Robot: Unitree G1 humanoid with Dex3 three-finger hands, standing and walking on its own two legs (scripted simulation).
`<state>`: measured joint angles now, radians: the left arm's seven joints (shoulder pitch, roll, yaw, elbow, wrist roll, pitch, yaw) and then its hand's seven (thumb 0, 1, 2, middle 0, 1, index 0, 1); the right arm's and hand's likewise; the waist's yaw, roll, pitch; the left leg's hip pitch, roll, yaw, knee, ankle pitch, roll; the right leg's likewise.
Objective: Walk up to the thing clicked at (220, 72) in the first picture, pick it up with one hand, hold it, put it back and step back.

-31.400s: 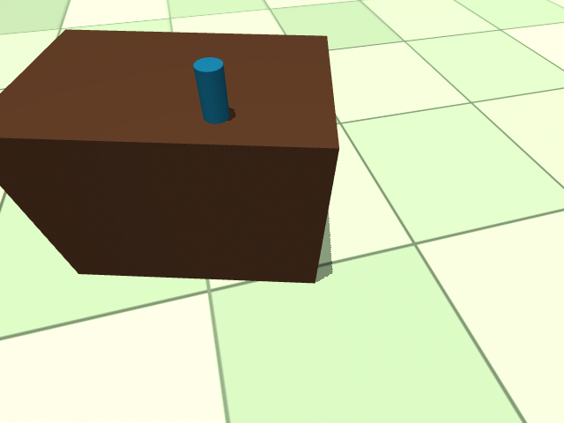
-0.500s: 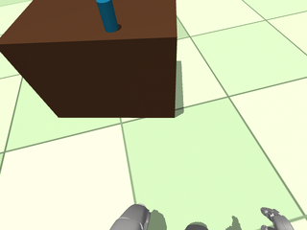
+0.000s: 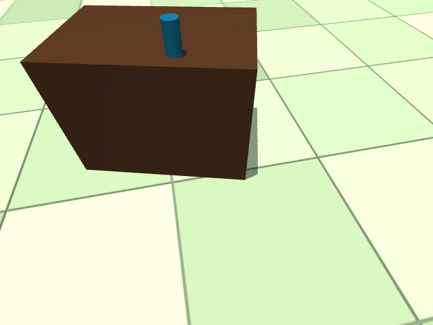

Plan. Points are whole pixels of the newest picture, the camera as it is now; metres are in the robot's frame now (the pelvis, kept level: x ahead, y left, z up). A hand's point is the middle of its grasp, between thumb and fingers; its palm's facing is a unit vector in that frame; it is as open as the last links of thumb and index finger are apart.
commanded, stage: step back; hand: left
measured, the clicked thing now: (172, 36) +1.11 +0.18 +0.01
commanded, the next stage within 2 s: stand in 0.92 s
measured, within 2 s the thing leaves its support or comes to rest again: neither
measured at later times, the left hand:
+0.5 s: hand out of the picture +0.12 +0.32 -0.15, palm faces +0.01 -0.93 -0.38, open 7.4 cm
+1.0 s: hand out of the picture +0.12 +0.31 -0.14, palm faces -0.07 -0.93 -0.36, open 7.4 cm
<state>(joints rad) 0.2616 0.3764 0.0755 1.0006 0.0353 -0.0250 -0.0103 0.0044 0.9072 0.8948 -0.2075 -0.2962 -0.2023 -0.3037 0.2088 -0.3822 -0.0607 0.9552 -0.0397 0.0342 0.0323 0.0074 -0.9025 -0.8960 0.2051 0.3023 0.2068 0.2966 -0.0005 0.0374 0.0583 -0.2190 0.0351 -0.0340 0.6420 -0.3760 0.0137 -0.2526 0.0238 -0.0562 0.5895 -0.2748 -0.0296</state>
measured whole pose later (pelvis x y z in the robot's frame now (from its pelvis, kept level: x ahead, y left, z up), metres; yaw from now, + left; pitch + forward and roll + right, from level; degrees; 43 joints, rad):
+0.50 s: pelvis +0.04 +0.05 +0.00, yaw +0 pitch -2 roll -1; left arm 0.16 0.39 0.04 1.00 0.01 -0.01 0.01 0.00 0.91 0.89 -0.21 -0.30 -0.20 -0.30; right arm 0.11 -0.33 -0.02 1.02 -0.02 0.02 0.01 0.01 -0.91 -0.90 0.20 0.30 0.21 0.30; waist 0.02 0.00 0.09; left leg -0.31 0.05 0.01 0.63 -0.28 -0.02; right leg -0.21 -0.03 -0.01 0.59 -0.33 0.03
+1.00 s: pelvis +0.04 +0.05 +0.02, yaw -2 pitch -2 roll +0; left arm 0.12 0.36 0.01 1.11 0.02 -0.02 -0.01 0.00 0.91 0.89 -0.21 -0.30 -0.20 -0.30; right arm 0.03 -0.34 -0.03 1.11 -0.01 0.01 0.02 0.01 -0.91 -0.90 0.20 0.30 0.20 0.30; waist 0.00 0.01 0.08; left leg -0.21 0.05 0.06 0.42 -0.17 -0.01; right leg -0.14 -0.03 0.03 0.40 -0.23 0.04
